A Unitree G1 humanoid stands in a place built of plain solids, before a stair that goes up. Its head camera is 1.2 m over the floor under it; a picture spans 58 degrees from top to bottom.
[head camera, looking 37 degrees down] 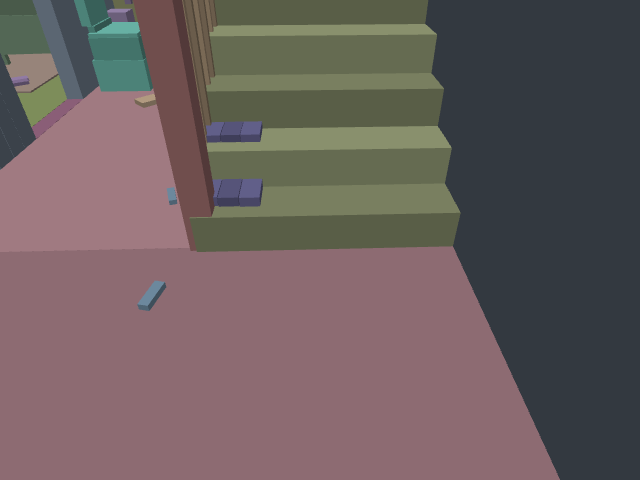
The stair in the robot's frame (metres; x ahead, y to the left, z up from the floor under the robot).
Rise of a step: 0.18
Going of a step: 0.25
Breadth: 1.15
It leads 2 degrees to the left of straight ahead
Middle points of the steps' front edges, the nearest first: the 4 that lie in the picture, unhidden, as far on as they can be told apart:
1.52 -0.03 0.18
1.77 -0.02 0.36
2.02 -0.01 0.55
2.28 0.00 0.73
